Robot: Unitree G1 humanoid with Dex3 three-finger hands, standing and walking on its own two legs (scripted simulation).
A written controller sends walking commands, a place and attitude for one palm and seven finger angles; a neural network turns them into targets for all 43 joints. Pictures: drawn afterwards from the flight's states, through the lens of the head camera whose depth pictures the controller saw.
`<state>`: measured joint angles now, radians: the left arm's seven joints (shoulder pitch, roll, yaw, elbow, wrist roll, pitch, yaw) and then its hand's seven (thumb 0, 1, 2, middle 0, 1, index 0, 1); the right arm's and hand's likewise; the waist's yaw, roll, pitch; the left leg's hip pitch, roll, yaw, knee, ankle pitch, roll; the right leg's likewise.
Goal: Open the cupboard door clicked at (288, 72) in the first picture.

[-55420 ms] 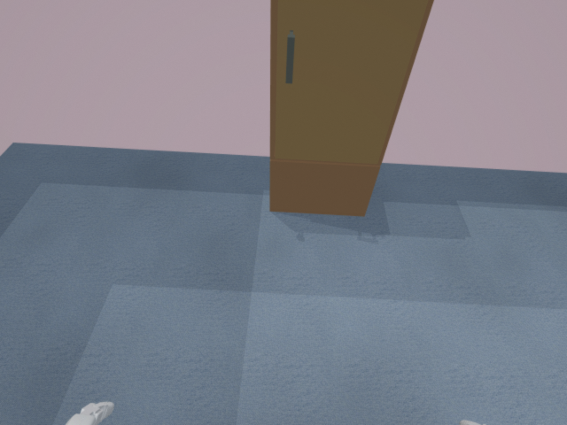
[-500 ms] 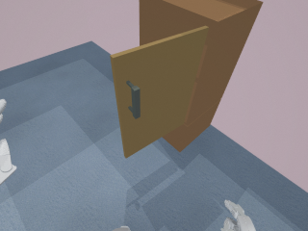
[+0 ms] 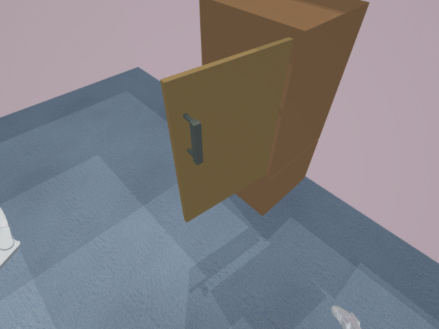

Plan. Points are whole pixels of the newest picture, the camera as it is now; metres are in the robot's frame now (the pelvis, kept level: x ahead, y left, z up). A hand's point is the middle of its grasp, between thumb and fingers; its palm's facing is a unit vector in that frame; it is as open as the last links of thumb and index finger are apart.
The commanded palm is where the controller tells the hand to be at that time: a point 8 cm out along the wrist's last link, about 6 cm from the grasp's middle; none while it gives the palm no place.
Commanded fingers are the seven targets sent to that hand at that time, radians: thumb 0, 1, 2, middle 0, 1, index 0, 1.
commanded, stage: stop stepping back and stand still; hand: left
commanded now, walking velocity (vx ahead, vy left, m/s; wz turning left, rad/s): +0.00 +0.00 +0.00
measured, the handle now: (192, 139) +0.57 +0.11 +0.00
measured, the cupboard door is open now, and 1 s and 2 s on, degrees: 83 83 83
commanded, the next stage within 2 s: let the arm hang, fingers relaxed in 0.04 s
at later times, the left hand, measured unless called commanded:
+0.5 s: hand out of the picture -0.03 +0.19 -0.18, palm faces +0.05 -0.98 -0.17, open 7.1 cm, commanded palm none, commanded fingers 0.00 0.90 0.90 -0.20 -0.30 -0.20 -0.30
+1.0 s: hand out of the picture -0.06 +0.19 -0.17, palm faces +0.07 -0.98 -0.19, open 7.4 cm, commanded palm none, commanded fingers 0.00 0.90 0.90 -0.20 -0.30 -0.20 -0.30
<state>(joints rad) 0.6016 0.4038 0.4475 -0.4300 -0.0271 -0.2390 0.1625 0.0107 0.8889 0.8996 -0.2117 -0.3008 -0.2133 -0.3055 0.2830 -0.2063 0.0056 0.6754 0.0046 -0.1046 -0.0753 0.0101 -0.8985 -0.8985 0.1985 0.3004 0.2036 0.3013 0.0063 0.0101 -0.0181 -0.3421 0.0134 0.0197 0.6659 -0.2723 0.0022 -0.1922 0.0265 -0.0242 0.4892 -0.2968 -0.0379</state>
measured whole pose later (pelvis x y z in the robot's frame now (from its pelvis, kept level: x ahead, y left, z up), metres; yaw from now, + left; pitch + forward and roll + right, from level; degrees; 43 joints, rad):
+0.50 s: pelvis -0.05 +0.01 +0.00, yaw +3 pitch -1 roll -1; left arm 0.29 0.20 0.01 0.93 0.02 0.05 0.01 0.00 0.98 0.90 -0.20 -0.30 -0.20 -0.30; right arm 0.19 -0.21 0.02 0.96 -0.03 0.03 -0.01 0.00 -0.90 -0.90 0.20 0.30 0.20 0.30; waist 0.00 -0.04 0.06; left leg -0.32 -0.01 -0.02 0.51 -0.17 0.01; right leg -0.24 0.00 -0.06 0.51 -0.25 -0.02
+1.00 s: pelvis -0.04 +0.02 +0.00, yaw +2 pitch -1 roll +0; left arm 0.29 0.13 0.02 1.14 0.02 0.02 0.02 0.01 0.91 0.90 -0.19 -0.30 -0.20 -0.30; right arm 0.32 -0.11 0.00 1.13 -0.02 0.02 -0.03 0.00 -0.90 -0.90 0.20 0.30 0.20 0.30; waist -0.01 0.02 0.03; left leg -0.29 -0.02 0.00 0.46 -0.16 0.02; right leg -0.23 -0.01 -0.05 0.49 -0.24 -0.01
